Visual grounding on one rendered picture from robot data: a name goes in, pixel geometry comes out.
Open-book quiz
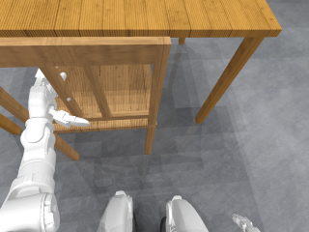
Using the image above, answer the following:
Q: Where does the robot right hand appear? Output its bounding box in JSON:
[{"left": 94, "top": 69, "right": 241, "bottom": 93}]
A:
[{"left": 232, "top": 214, "right": 260, "bottom": 232}]

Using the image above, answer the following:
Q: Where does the table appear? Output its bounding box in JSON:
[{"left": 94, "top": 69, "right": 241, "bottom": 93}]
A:
[{"left": 0, "top": 0, "right": 283, "bottom": 134}]

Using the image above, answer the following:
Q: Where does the right robot thigh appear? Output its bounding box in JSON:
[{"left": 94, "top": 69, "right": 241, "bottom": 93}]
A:
[{"left": 166, "top": 199, "right": 209, "bottom": 232}]

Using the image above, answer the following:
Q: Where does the robot left forearm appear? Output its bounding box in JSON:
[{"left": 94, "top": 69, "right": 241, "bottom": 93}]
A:
[{"left": 0, "top": 117, "right": 56, "bottom": 213}]

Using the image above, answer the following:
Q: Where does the left robot upper arm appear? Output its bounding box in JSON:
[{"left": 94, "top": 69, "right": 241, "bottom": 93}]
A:
[{"left": 0, "top": 192, "right": 60, "bottom": 232}]

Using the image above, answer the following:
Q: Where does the right robot shin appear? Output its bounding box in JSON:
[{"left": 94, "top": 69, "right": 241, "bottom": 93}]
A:
[{"left": 165, "top": 195, "right": 182, "bottom": 232}]

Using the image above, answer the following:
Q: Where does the robot left hand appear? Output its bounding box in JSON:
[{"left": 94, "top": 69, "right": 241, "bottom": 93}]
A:
[{"left": 28, "top": 66, "right": 90, "bottom": 128}]

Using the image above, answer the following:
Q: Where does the chair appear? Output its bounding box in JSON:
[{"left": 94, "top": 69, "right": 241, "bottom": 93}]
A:
[{"left": 0, "top": 37, "right": 172, "bottom": 160}]

